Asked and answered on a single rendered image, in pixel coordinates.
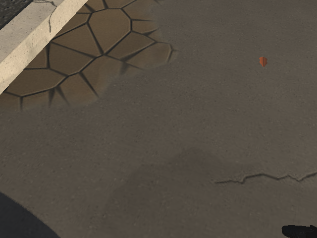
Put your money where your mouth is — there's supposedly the right robot hand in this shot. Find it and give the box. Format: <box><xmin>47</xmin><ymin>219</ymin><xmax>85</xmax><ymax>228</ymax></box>
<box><xmin>281</xmin><ymin>225</ymin><xmax>317</xmax><ymax>238</ymax></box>

